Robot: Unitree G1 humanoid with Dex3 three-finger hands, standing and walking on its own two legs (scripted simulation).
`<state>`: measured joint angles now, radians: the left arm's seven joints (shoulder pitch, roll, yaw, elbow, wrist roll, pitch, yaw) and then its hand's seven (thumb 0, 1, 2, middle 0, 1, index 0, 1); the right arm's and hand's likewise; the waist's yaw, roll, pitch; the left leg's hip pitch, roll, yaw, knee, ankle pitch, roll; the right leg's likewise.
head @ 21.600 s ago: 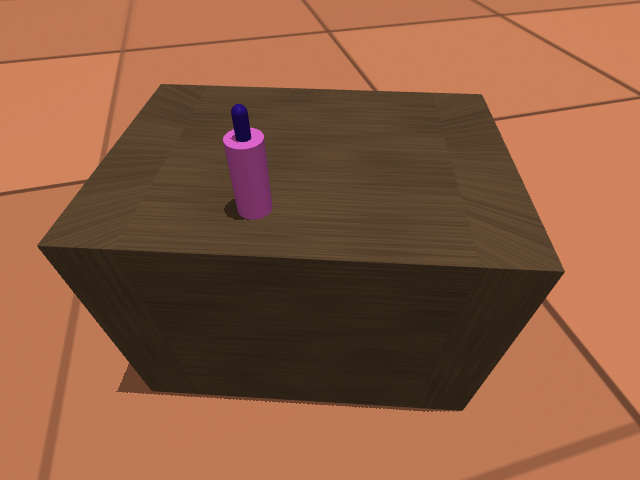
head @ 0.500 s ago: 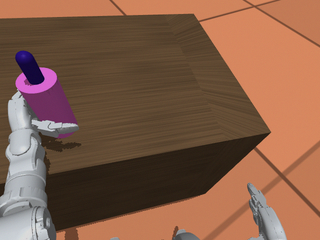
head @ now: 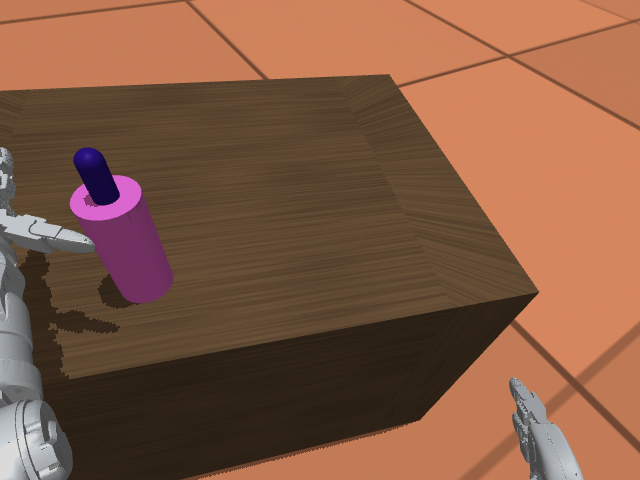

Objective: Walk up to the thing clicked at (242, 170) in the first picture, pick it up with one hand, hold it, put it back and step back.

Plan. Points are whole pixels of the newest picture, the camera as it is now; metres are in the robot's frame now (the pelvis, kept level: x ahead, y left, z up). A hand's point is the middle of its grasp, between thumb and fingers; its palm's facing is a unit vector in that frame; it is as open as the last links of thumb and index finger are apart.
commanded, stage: rise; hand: left
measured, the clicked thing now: (121, 228) +0.45 +0.21 +0.09
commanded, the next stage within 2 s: sink last in 0.16 s
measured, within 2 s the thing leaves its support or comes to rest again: neither
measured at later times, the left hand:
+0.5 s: hand out of the picture +0.38 +0.41 +0.14, palm faces +0.54 -0.78 -0.32, open 17.5 cm
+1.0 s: hand out of the picture +0.18 +0.25 +0.15, palm faces +0.37 -0.84 -0.40, open 17.4 cm
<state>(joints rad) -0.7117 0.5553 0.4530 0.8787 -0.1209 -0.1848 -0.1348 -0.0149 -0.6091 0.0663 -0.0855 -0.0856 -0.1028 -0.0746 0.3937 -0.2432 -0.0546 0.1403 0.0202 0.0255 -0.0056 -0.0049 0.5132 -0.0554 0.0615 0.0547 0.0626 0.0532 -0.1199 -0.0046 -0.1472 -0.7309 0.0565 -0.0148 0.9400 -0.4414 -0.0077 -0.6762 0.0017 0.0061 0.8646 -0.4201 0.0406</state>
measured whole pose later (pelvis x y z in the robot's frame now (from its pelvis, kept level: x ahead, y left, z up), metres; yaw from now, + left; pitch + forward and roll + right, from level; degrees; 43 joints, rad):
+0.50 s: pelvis +0.00 +0.00 +0.02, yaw +1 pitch +10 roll -2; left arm -0.57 0.74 0.48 0.92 0.02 -0.03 -0.03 -0.01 -0.54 0.02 -0.05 -0.03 -0.06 -0.03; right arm 0.38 -0.27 -0.05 0.29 0.06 -0.03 -0.01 -0.01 0.55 -0.05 0.06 0.06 0.06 0.06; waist -0.04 -0.01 -0.11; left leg -0.59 0.04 -0.01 0.79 -0.38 -0.01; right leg -0.54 -0.01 0.00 0.72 -0.36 0.04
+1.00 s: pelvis +0.00 -0.01 +0.03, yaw +2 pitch +2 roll -1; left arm 0.50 0.34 0.30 -0.36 -0.08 -0.09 0.04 -0.01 -0.52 0.01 -0.05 -0.04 -0.06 -0.03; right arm 0.41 -0.22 -0.11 0.29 0.06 -0.04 -0.04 -0.01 0.54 -0.05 0.06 0.06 0.06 0.06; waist 0.05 0.04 -0.07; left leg -0.42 0.03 -0.02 0.74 -0.37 -0.02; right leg -0.38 -0.03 0.00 0.72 -0.38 0.03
